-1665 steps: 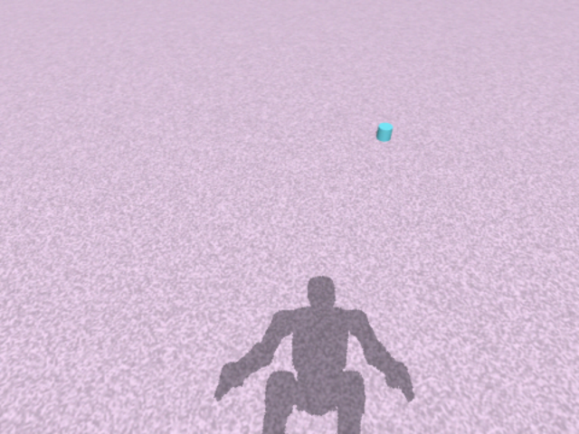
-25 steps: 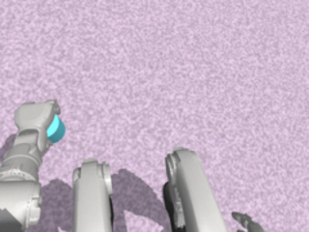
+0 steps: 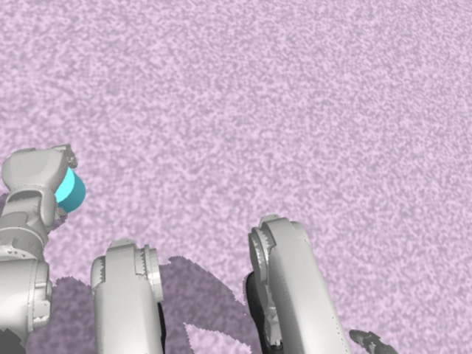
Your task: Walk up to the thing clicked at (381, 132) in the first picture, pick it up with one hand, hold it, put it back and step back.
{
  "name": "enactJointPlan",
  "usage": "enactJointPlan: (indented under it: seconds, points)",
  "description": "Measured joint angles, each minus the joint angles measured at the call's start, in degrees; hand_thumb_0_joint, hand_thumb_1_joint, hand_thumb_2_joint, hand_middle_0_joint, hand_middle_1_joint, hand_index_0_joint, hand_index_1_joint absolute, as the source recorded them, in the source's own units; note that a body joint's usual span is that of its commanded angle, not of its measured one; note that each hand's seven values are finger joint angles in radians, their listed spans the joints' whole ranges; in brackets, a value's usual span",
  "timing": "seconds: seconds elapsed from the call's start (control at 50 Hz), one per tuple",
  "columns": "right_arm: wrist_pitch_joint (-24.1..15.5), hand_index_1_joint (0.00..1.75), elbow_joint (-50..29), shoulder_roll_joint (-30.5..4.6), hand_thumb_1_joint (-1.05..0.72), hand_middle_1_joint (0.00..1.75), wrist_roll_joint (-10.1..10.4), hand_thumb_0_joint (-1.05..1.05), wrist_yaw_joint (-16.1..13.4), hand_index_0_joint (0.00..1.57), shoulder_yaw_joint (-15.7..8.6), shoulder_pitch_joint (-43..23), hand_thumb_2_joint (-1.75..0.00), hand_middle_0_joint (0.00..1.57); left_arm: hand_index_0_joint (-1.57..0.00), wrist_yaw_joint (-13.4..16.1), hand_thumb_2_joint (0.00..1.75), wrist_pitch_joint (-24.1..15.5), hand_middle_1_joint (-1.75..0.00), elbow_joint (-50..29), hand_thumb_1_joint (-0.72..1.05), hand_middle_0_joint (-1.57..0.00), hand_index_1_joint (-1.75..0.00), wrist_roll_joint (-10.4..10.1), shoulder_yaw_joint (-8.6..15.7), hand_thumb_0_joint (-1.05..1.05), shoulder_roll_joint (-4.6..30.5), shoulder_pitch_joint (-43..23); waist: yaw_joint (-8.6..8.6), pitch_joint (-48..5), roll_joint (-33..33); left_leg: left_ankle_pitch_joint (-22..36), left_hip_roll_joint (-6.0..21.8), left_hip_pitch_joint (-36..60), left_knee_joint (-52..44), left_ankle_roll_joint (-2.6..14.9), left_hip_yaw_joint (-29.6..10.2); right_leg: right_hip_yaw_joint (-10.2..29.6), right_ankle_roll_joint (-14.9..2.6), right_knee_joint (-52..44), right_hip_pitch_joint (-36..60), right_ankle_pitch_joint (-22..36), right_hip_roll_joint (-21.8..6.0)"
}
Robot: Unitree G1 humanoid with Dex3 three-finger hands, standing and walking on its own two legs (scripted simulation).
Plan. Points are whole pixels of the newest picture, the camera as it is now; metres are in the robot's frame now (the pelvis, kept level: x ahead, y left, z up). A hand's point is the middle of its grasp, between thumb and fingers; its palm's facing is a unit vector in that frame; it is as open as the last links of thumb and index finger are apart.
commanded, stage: lower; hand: left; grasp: from above
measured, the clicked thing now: (55, 187) +0.45 +0.28 -0.21
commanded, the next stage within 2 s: rest in 0.30 s
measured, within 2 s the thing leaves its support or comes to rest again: rests again in 0.80 s
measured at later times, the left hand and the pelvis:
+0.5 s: hand (66, 196) +0.43 +0.27 -0.24, palm faces -0.46 -0.08 -0.88, open 10.8 cm; pelvis +0.01 +0.00 -0.03, yaw -2 degrees
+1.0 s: hand (76, 195) +0.44 +0.27 -0.28, palm faces -0.47 -0.10 -0.88, open 10.8 cm; pelvis +0.01 +0.00 -0.05, yaw -4 degrees
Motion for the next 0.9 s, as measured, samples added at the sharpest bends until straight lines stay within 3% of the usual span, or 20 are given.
enactJointPlan:
  seconds: [0.18, 0.44, 0.58, 0.9]
  points:
    - [-0.2, 0.30, 0.2, -0.3, -0.91, 0.30, -0.4, 0.00, 0.5, 0.20, 1.1, -0.6, -0.89, 0.20, -0.56, 0.5, 0.79, -0.9, -0.85, 3.5, -0.19, -0.50, -0.83, 0.1, -0.6, 0.00, 1.3, -1.6, -0.41, 1.1, -0.7, -0.6, 0.0, -1.2, 2.0, -0.05, -0.5, -0.3, 0.20, 1.6, -1.1, -0.4, 0.2]
    - [-0.8, 0.30, 0.1, -0.4, -0.91, 0.30, -2.1, 0.00, 1.6, 0.20, 2.1, -1.6, -0.89, 0.20, -0.57, 4.5, 0.79, -2.6, -0.85, 3.5, -0.19, -0.51, -0.82, 2.6, 2.1, 0.00, 3.2, 0.2, -1.83, 3.3, -2.2, -1.2, -0.5, -3.9, 6.3, -0.58, -1.9, -1.1, 0.17, 5.3, -3.4, -0.8, 0.6]
    - [-1.5, 0.30, 0.5, -0.4, -0.90, 0.30, -3.0, 0.00, 2.4, 0.20, 3.2, -2.7, -0.89, 0.20, -0.57, 6.7, 0.78, -1.3, -0.84, 7.4, -0.19, -0.51, -0.82, 2.3, 1.9, 0.00, 4.0, -1.7, -2.46, 4.2, -2.4, -1.6, -0.3, -4.8, 7.6, -0.52, -2.2, -1.3, 0.33, 6.4, -4.4, -0.9, 0.9]
    - [-3.5, 0.30, 0.3, -1.1, -0.90, 0.30, -4.7, 0.00, 4.6, 0.20, 6.0, -3.1, -0.89, 0.20, -0.57, 8.8, 0.78, -2.8, -0.84, 9.0, -0.19, -0.51, -0.82, 2.0, 4.4, 0.00, 7.1, -1.7, -4.07, 7.4, -3.5, -3.7, -0.2, -4.8, 10.7, -1.13, -4.4, -2.9, 0.51, 8.1, -4.3, -1.9, 1.5]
